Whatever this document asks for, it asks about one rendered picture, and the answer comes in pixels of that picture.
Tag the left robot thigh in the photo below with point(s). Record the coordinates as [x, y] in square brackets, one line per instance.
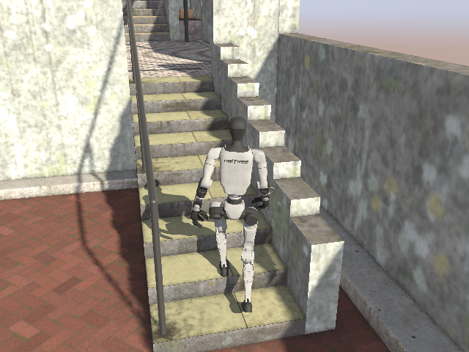
[216, 211]

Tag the robot left foot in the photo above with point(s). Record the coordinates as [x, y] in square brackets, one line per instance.
[224, 271]

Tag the robot right upper arm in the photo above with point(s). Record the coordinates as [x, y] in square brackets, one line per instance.
[261, 167]

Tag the left robot forearm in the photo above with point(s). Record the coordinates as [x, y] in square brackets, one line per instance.
[199, 198]

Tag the left robot hand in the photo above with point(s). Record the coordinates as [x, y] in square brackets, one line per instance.
[195, 215]

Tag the robot left upper arm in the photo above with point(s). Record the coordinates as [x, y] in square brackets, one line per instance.
[209, 166]

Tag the right robot hand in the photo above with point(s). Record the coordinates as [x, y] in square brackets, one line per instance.
[263, 206]

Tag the right robot forearm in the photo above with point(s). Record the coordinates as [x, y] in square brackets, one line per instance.
[265, 192]

